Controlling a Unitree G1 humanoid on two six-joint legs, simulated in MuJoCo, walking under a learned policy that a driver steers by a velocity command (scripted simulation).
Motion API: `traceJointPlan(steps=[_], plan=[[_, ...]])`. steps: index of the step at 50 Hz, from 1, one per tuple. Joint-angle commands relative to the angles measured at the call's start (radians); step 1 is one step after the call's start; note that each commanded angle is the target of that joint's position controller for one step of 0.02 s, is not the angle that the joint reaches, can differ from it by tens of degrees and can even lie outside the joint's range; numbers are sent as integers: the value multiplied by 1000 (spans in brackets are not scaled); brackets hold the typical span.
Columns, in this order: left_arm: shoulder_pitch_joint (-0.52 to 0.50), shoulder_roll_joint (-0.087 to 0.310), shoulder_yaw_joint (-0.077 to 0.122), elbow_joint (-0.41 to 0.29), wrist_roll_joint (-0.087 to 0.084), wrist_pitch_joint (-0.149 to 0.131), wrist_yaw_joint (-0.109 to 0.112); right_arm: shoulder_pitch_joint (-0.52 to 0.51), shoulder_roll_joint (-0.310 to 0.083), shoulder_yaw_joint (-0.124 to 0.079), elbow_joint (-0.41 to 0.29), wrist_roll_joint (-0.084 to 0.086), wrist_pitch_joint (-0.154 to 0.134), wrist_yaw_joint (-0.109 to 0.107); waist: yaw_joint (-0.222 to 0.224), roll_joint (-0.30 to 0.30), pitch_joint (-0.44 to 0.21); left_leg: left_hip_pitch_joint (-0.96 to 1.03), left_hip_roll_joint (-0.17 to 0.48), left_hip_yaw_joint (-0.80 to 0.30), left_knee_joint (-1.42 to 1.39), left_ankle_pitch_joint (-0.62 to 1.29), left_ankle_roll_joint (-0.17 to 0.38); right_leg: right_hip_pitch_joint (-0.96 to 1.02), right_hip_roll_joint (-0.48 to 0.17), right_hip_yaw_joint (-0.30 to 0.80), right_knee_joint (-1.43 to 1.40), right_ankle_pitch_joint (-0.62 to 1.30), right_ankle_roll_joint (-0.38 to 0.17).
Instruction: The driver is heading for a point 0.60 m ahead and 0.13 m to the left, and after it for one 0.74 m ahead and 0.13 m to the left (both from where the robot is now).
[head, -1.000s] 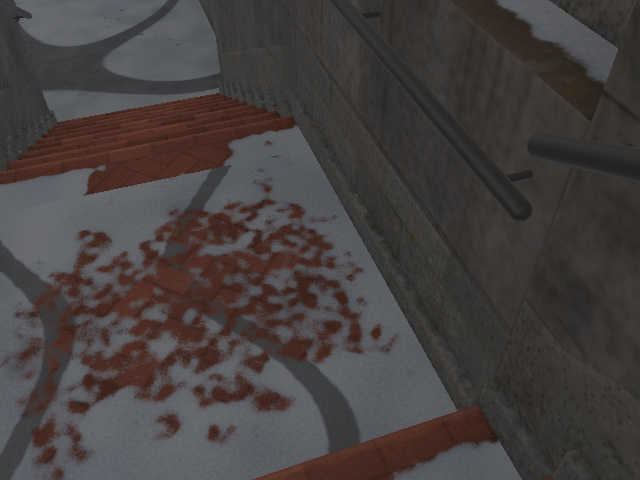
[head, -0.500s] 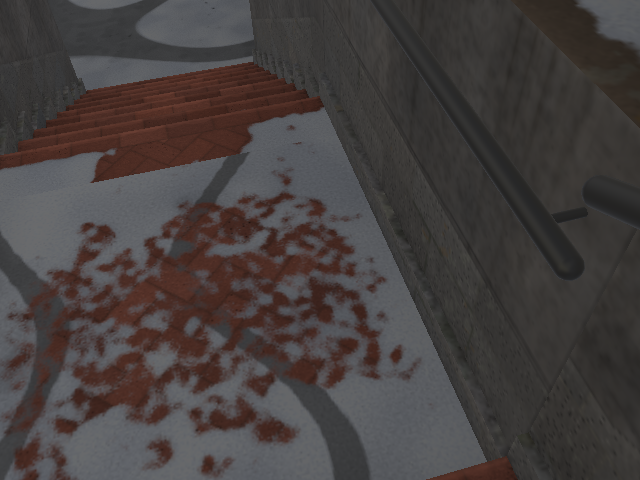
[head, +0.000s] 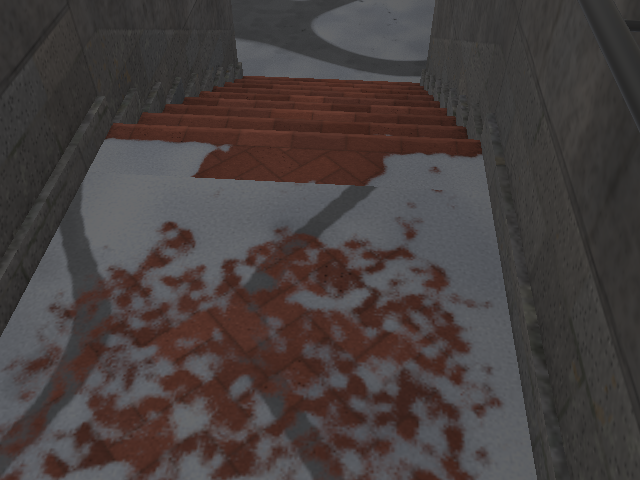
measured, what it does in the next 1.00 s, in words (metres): goes down, turning left: left foot 0.15 m lower, then right foot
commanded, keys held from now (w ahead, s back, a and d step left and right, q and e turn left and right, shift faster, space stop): w+q+shift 0.56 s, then shift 0.44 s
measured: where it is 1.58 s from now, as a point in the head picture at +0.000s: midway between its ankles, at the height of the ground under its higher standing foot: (259, 353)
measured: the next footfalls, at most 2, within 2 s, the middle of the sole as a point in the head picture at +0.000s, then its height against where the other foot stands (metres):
left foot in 0.26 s outside the picture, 0.15 m lower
right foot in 0.56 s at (357, 397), level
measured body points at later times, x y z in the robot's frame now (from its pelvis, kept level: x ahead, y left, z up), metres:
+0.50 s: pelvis +0.47 +0.00 -0.18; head +0.49 -0.02 +0.27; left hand +0.56 +0.28 -0.26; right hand +0.55 -0.22 -0.34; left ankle +0.31 +0.01 -0.88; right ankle +0.69 -0.12 -0.82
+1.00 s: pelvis +0.82 +0.14 -0.16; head +0.84 +0.18 +0.29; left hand +0.63 +0.33 -0.30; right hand +1.16 +0.16 -0.22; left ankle +0.87 +0.29 -0.88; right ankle +0.79 -0.08 -0.83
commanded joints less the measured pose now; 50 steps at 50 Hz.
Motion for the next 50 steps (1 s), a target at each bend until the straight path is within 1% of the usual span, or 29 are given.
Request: traceJointPlan(steps=[1, 2, 4, 5, 8, 11, 12, 13, 14, 15, 16, 17, 18, 19, 22, 25, 28, 29, 30, 32, 34, 35, 36, 40, 42, 47, 48, 49, 50], plan=[[263, 106, 29, 59, -15, -40, 2, -199, -59, -9, -167, -47, -4, 6, 69, -136, 37, -796, 179, -7, -130, 246, -7, 493, -443, 478, -75, 117, -173], [235, 68, 14, 73, -16, -41, 18, -333, -111, -20, -187, -52, 12, 30, 80, -45, 129, -756, 225, -18, -165, 288, -39, 286, -429, 536, -127, -58, -181], [147, 26, -15, 87, -37, -46, 27, -397, -17, 1, -257, 12, 22, 77, -24, 0, 283, -362, 211, 64, -574, 539, -100, -266, -353, 283, -71, 221, -119], [112, 75, -1, 77, -27, -48, 29, -316, -14, -3, -217, -3, 34, 88, -57, -59, 242, -215, 144, 160, -563, 623, -108, -337, -308, 166, -21, 311, -87], [78, 22, -6, 93, -54, -66, 23, -285, 47, 24, -175, 6, 9, 117, -94, -49, 180, 138, 81, 298, -818, 1174, -93, -524, -155, -101, 89, -73, 21], [184, 74, -7, 122, -64, 1, 33, -298, -61, 9, -186, -46, 43, 90, -76, -114, 103, 234, 34, 374, -1025, 846, -33, -232, -199, -159, 425, 555, -7], [222, 123, 1, 131, -40, 35, 47, -199, -90, -10, -151, -23, 52, 74, -105, -88, 42, 358, -13, 381, -1067, 666, -15, -188, -199, -174, 639, 814, -17], [247, 97, -7, 116, -22, 49, 51, -69, -122, -18, -111, -28, 49, 85, -187, 17, 27, 633, 93, 195, -1170, 680, 58, -423, -232, -124, 982, 459, -35], [105, 102, 12, 86, -14, 52, 50, 33, -182, -52, -89, 10, 51, 77, -285, 58, 79, 613, 119, 104, -1254, 565, 127, -540, -92, -164, 1351, -175, -55], [123, 43, -10, -20, -14, 27, 47, 48, -265, -53, -71, -13, 46, 70, -147, 127, 9, 806, 226, -93, -980, 921, 148, -820, -130, -51, 1359, -254, -58], [55, 60, -22, -109, 4, -15, 31, 80, -238, -36, -89, 4, 34, 60, -167, -18, -93, 883, 285, -307, -1062, 821, 181, -921, -149, 87, 1139, -136, -80], [31, 54, -27, -136, -22, -34, 25, 73, -278, -56, -102, -33, 41, 23, -151, 101, -144, 829, 470, -718, -1300, 219, 329, -1024, -109, 182, 1142, -191, -30], [-59, 113, -17, -114, -8, -16, 21, -59, -181, -35, -152, -43, 35, 4, -95, -170, -15, 557, 485, -744, -1446, -18, 299, -940, -135, 187, 1061, -120, 8], [-70, 108, -12, -129, 6, 1, 20, -117, -156, -15, -174, -30, 16, 3, -41, -127, 79, 336, 499, -805, -1426, 16, 323, -890, -147, 235, 974, -123, 35], [-206, 49, -44, -194, 0, 61, 18, -234, -140, -19, -214, -9, -15, 0, 70, -97, 222, -191, 308, -548, -1460, 207, 234, -608, -145, 179, 655, 11, 83], [-29, 68, -33, -134, -46, 45, 8, -282, -165, -51, -241, 14, -23, 12, 129, -7, 141, -464, 91, -192, -1327, 464, 91, 125, -53, 54, 251, 300, 76], [445, 145, 28, -1, -49, 52, 31, -275, -180, -50, -246, 15, -33, 35, 357, -77, -201, -269, 1, -81, -566, 808, 15, 544, -19, 10, 113, 204, 80], [488, 201, 29, 3, -36, 40, 36, -320, 21, -5, -278, 14, -47, 46, 295, -270, -202, -365, -60, -24, -130, 112, -23, 511, -287, 383, 17, 154, 49], [333, 246, 38, -43, -20, 40, 35, -157, 18, -2, -344, 52, -45, 52, 96, -451, -275, -475, -33, 11, -65, 182, -30, 506, -440, 939, -284, 67, -26], [113, 92, 6, -93, -13, 49, 24, -203, -11, -4, -289, 10, 11, 55, 54, -168, -46, -524, 79, 49, -48, 218, -63, 262, -408, 731, -191, 103, -139], [143, 61, -9, -63, 2, 39, 32, -298, 19, 2, -314, 0, 49, 72, 40, -137, 14, -554, 95, 18, -108, 168, -90, 176, -344, 490, -150, 441, -137], [142, 1, -21, -19, -44, 37, 42, -253, 34, -7, -362, 135, 55, 53, 50, -240, -3, -525, 117, -13, -102, 224, -112, 148, -290, 338, -162, 547, -136], [148, -33, -33, 4, -63, 33, 51, -264, 23, -3, -382, 138, 59, 51, 29, -242, -2, -532, 116, -26, -158, 229, -121, 147, -272, 289, -176, 612, -131], [-13, 86, -8, -37, -53, 9, 68, -371, -28, -5, -431, 76, 30, 33, -36, -71, 78, -297, 122, 79, -833, 427, -151, -68, -186, 39, -298, 730, -99], [64, 123, 0, -17, -90, 0, 68, -457, -3, 4, -436, 55, 12, 56, 8, -70, 21, -77, 89, 175, -1037, 605, -170, -73, -196, 11, -339, 734, -119], [77, 182, 12, 2, -84, 8, 51, -277, -129, -50, -359, 12, -13, 75, -96, -112, -133, 184, 47, 184, -1305, 788, -46, 246, -157, -24, -62, 1007, -60], [92, 166, 6, -9, -66, 18, 50, -197, -156, -52, -335, 18, -5, 60, -135, -54, -178, 404, 145, 75, -1276, 1097, -13, 106, -102, -33, 131, 798, -16], [234, 53, -30, -24, -26, 24, 26, -211, -231, -48, -341, -18, 8, 55, -16, 229, -327, 721, 447, -242, -1136, 1705, 198, -226, 28, 2, 552, -211, 42], [312, 64, -44, 26, -69, 24, 4, -158, -126, -15, -320, -28, 17, 57, -38, 243, -526, 775, 535, -394, -1198, 1610, 294, -269, 26, 196, 699, -349, 40]])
